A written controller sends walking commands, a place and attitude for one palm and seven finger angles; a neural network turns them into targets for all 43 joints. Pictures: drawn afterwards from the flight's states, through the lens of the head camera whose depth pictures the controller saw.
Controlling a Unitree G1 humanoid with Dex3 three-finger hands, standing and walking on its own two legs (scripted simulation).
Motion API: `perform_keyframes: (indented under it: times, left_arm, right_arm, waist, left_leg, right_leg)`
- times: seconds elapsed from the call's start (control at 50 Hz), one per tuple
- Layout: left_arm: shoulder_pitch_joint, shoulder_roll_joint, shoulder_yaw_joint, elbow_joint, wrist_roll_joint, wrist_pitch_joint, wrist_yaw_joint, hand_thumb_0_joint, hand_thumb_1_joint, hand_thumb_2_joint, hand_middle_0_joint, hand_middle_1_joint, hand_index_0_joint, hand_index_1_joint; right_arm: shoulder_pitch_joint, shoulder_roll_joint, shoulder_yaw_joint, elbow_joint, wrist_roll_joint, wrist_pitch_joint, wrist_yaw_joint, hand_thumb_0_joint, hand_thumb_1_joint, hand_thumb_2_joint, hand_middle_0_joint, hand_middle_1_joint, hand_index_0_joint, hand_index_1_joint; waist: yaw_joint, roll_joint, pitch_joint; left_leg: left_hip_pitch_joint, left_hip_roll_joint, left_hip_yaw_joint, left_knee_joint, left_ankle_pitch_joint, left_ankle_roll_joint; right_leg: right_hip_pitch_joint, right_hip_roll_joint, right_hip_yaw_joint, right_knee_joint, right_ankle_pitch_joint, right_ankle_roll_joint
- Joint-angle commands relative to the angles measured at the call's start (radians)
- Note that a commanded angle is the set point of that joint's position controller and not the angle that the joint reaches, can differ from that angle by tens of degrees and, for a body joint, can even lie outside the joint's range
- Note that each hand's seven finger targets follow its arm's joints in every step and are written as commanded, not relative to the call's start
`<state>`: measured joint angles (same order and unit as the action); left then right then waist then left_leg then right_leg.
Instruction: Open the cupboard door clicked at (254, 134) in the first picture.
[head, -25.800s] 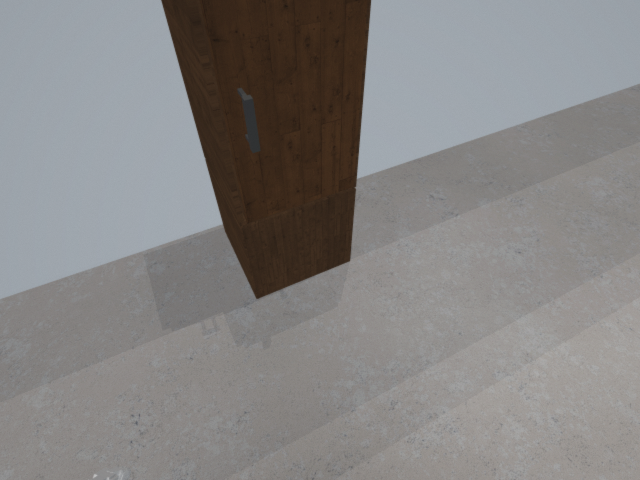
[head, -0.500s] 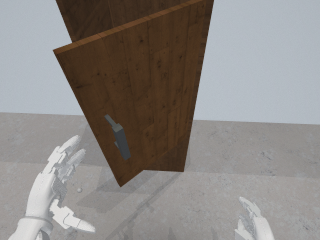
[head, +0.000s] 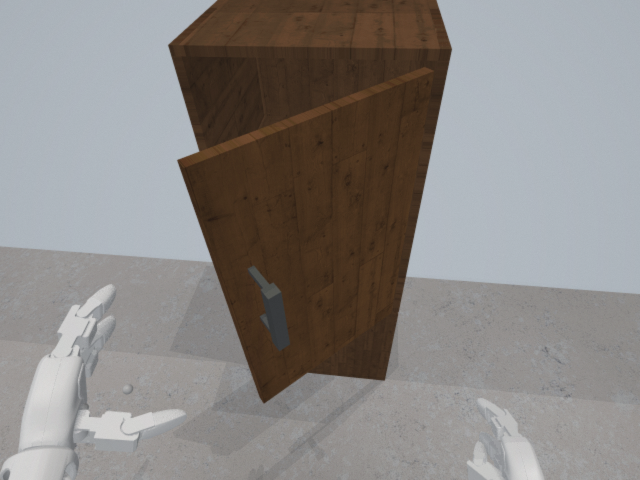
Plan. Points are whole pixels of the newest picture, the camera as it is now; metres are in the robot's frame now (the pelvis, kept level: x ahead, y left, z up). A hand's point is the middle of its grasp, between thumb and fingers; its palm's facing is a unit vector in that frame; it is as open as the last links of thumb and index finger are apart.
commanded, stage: draw the hand back to the body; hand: left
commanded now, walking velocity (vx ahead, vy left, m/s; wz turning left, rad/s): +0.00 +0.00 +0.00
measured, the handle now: (268, 309) +0.35 +0.12 +0.01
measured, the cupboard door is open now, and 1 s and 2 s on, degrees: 43 43 43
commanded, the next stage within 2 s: step back with the hand held close in 0.82 s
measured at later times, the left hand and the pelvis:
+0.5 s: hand (52, 341) +0.19 +0.26 +0.17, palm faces +0.45 -0.80 -0.41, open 8.5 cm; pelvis +0.00 +0.00 +0.02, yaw -1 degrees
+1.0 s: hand (62, 351) +0.18 +0.25 +0.18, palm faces +0.44 -0.80 -0.41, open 7.4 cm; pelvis -0.01 -0.01 +0.02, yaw -1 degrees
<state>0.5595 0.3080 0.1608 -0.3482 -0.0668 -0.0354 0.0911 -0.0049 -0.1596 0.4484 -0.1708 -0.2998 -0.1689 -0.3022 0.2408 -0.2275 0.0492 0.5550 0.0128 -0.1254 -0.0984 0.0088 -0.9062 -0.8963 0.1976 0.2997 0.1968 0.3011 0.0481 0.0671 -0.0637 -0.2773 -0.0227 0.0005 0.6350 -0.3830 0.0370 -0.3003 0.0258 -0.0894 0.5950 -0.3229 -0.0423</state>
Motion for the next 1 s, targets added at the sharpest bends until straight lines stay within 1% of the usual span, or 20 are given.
perform_keyframes:
  times: [0.0,0.08,0.2,0.28,0.4,0.42,0.44,0.5,0.52,0.56,0.64,0.68,0.74,0.76,0.86,0.9,0.92,0.94,0.96,0.98]
  left_arm:
    - [-0.12,0.163,0.133,-0.213,0.018,-0.067,0.045,0.0,0.165,0.585,-0.174,-0.3,-0.174,-0.3]
    - [-0.123,0.164,0.151,-0.212,0.022,-0.071,0.044,0.0,0.305,0.645,-0.179,-0.3,-0.179,-0.3]
    - [-0.121,0.184,0.209,-0.228,0.016,-0.08,0.04,0.0,0.515,0.735,-0.186,-0.3,-0.186,-0.3]
    - [-0.141,0.21,0.256,-0.22,0.012,-0.087,0.039,0.0,0.655,0.795,-0.191,-0.3,-0.191,-0.3]
    - [-0.188,0.225,0.291,-0.261,0.008,-0.105,0.039,0.0,0.865,0.885,-0.199,-0.3,-0.199,-0.3]
    - [-0.188,0.239,0.311,-0.257,0.005,-0.107,0.041,0.0,0.9,0.9,-0.2,-0.3,-0.2,-0.3]
    - [-0.162,0.21,0.29,-0.223,0.005,-0.106,0.037,0.0,0.9,0.9,-0.2,-0.3,-0.2,-0.3]
    - [-0.156,0.185,0.263,-0.187,0.001,-0.103,0.029,0.0,0.9,0.9,-0.2,-0.3,-0.2,-0.3]
    - [-0.168,0.189,0.264,-0.198,0.002,-0.106,0.028,0.0,0.9,0.9,-0.2,-0.3,-0.2,-0.3]
    - [-0.182,0.208,0.28,-0.213,0.004,-0.115,0.032,0.0,0.9,0.9,-0.2,-0.3,-0.2,-0.3]
    - [-0.191,0.224,0.292,-0.244,0.007,-0.124,0.037,0.0,0.9,0.9,-0.2,-0.3,-0.2,-0.3]
    - [-0.193,0.237,0.301,-0.241,0.007,-0.125,0.039,0.0,0.9,0.9,-0.2,-0.3,-0.2,-0.3]
    - [-0.198,0.221,0.29,-0.226,0.005,-0.128,0.037,0.0,0.9,0.9,-0.2,-0.3,-0.2,-0.3]
    - [-0.201,0.224,0.292,-0.23,0.006,-0.132,0.038,0.0,0.9,0.9,-0.2,-0.3,-0.2,-0.3]
    - [-0.186,0.214,0.286,-0.208,0.004,-0.137,0.036,0.0,0.9,0.9,-0.2,-0.3,-0.2,-0.3]
    - [-0.183,0.211,0.283,-0.203,0.004,-0.138,0.034,0.0,0.9,0.9,-0.2,-0.3,-0.2,-0.3]
    - [-0.29,0.233,0.281,-0.281,0.008,-0.149,0.038,0.0,0.9,0.9,-0.2,-0.3,-0.2,-0.3]
    - [-0.333,0.349,0.414,-0.294,0.017,-0.185,0.049,0.0,0.9,0.9,-0.2,-0.3,-0.2,-0.3]
    - [-0.207,0.266,0.358,-0.194,0.017,-0.181,0.039,0.0,0.9,0.9,-0.2,-0.3,-0.2,-0.3]
    - [-0.187,0.257,0.349,-0.204,0.021,-0.185,0.035,0.0,0.9,0.9,-0.2,-0.3,-0.2,-0.3]
  right_arm:
    - [-0.127,-0.103,-0.032,-0.136,-0.005,-0.058,-0.014,0.0,-0.9,-0.9,0.2,0.3,0.2,0.3]
    - [-0.147,-0.106,-0.033,-0.116,-0.007,-0.061,-0.002,0.0,-0.9,-0.9,0.2,0.3,0.2,0.3]
    - [-0.159,-0.104,-0.041,-0.1,-0.013,-0.055,0.015,0.0,-0.9,-0.9,0.2,0.3,0.2,0.3]
    - [-0.173,-0.105,-0.047,-0.092,-0.013,-0.045,0.019,0.0,-0.9,-0.9,0.2,0.3,0.2,0.3]
    - [-0.176,-0.103,-0.052,-0.082,-0.011,-0.045,0.024,0.0,-0.9,-0.9,0.2,0.3,0.2,0.3]
    - [-0.175,-0.103,-0.053,-0.08,-0.013,-0.045,0.024,0.0,-0.9,-0.9,0.2,0.3,0.2,0.3]
    - [-0.174,-0.102,-0.055,-0.075,-0.012,-0.043,0.025,0.0,-0.9,-0.9,0.2,0.3,0.2,0.3]
    - [-0.179,-0.108,-0.06,-0.076,-0.008,-0.032,0.028,0.0,-0.9,-0.9,0.2,0.3,0.2,0.3]
    - [-0.181,-0.109,-0.061,-0.077,-0.009,-0.031,0.029,0.0,-0.9,-0.9,0.2,0.3,0.2,0.3]
    - [-0.184,-0.108,-0.063,-0.077,-0.01,-0.033,0.027,0.0,-0.9,-0.9,0.2,0.3,0.2,0.3]
    - [-0.187,-0.102,-0.062,-0.074,-0.012,-0.044,0.023,0.0,-0.9,-0.9,0.2,0.3,0.2,0.3]
    - [-0.191,-0.103,-0.062,-0.07,-0.013,-0.049,0.021,0.0,-0.9,-0.9,0.2,0.3,0.2,0.3]
    - [-0.192,-0.099,-0.062,-0.067,-0.011,-0.054,0.02,0.0,-0.9,-0.9,0.2,0.3,0.2,0.3]
    - [-0.192,-0.1,-0.063,-0.064,-0.011,-0.057,0.02,0.0,-0.9,-0.9,0.2,0.3,0.2,0.3]
    - [-0.192,-0.098,-0.065,-0.057,-0.012,-0.061,0.021,0.0,-0.9,-0.9,0.2,0.3,0.2,0.3]
    - [-0.194,-0.098,-0.067,-0.054,-0.012,-0.064,0.021,0.0,-0.9,-0.9,0.2,0.3,0.2,0.3]
    - [-0.203,-0.102,-0.064,-0.057,-0.012,-0.07,0.021,0.0,-0.9,-0.9,0.2,0.3,0.2,0.3]
    - [-0.176,-0.126,-0.068,-0.09,0.0,-0.05,0.019,0.0,-0.9,-0.9,0.2,0.3,0.2,0.3]
    - [-0.166,-0.117,-0.075,-0.072,-0.008,-0.033,0.02,0.0,-0.9,-0.9,0.2,0.3,0.2,0.3]
    - [-0.171,-0.119,-0.078,-0.082,-0.009,-0.02,0.024,0.0,-0.9,-0.9,0.2,0.3,0.2,0.3]
  waist:
    - [-0.006,-0.03,-0.022]
    - [0.005,0.008,-0.008]
    - [0.017,-0.012,-0.007]
    - [0.021,-0.02,0.016]
    - [0.02,0.037,0.011]
    - [0.023,0.016,0.001]
    - [0.02,-0.014,0.021]
    - [0.016,-0.028,0.059]
    - [0.017,-0.01,0.051]
    - [0.019,-0.025,0.036]
    - [0.022,0.026,0.016]
    - [0.024,0.011,0.025]
    - [0.021,-0.013,0.055]
    - [0.021,0.009,0.045]
    - [0.022,-0.015,0.056]
    - [0.02,0.0,0.056]
    - [0.015,0.016,0.033]
    - [-0.027,-0.029,0.114]
    - [-0.032,-0.079,0.09]
    - [-0.03,-0.07,0.082]
  left_leg:
    - [0.044,0.04,-0.037,-0.176,0.299,-0.013]
    - [0.09,0.044,-0.039,-0.221,0.366,-0.021]
    - [0.137,0.051,-0.033,-0.259,0.464,-0.029]
    - [0.146,0.05,-0.026,-0.276,0.425,-0.026]
    - [0.174,0.051,-0.022,-0.287,0.449,-0.028]
    - [0.173,0.05,-0.023,-0.29,0.437,-0.028]
    - [0.172,0.051,-0.02,-0.291,0.439,-0.025]
    - [0.163,0.053,-0.017,-0.302,0.388,-0.02]
    - [0.164,0.051,-0.015,-0.304,0.372,-0.018]
    - [0.165,0.047,-0.017,-0.304,0.356,-0.014]
    - [0.174,0.043,-0.012,-0.302,0.342,-0.015]
    - [0.173,0.042,-0.014,-0.303,0.333,-0.015]
    - [0.17,0.043,-0.014,-0.307,0.31,-0.012]
    - [0.174,0.04,-0.01,-0.305,0.302,-0.01]
    - [0.174,0.041,-0.009,-0.308,0.292,-0.008]
    - [0.179,0.041,-0.002,-0.308,0.28,-0.007]
    - [0.185,0.036,-0.01,-0.306,0.285,-0.006]
    - [0.108,0.051,-0.039,-0.266,0.208,0.009]
    - [0.125,0.046,-0.043,-0.232,0.202,0.011]
    - [0.124,0.04,-0.04,-0.223,0.213,0.009]
  right_leg:
    - [0.135,-0.042,0.059,-0.147,0.209,0.014]
    - [0.187,-0.039,0.058,-0.178,0.245,0.01]
    - [0.248,-0.037,0.061,-0.209,0.318,0.012]
    - [0.255,-0.032,0.067,-0.238,0.304,0.011]
    - [0.268,-0.034,0.073,-0.249,0.321,0.011]
    - [0.275,-0.034,0.071,-0.249,0.316,0.012]
    - [0.266,-0.031,0.071,-0.253,0.318,0.014]
    - [0.248,-0.032,0.074,-0.269,0.282,0.016]
    - [0.252,-0.032,0.078,-0.273,0.271,0.016]
    - [0.259,-0.032,0.079,-0.276,0.261,0.015]
    - [0.267,-0.036,0.088,-0.281,0.255,0.014]
    - [0.263,-0.034,0.091,-0.292,0.245,0.013]
    - [0.244,-0.033,0.092,-0.301,0.219,0.016]
    - [0.245,-0.035,0.097,-0.304,0.213,0.015]
    - [0.242,-0.035,0.098,-0.314,0.199,0.018]
    - [0.237,-0.039,0.104,-0.321,0.188,0.019]
    - [0.246,-0.039,0.106,-0.318,0.196,0.018]
    - [0.124,-0.082,0.219,-0.371,0.206,0.016]
    - [0.109,-0.108,0.227,-0.385,0.191,0.013]
    - [0.102,-0.115,0.229,-0.389,0.204,0.011]
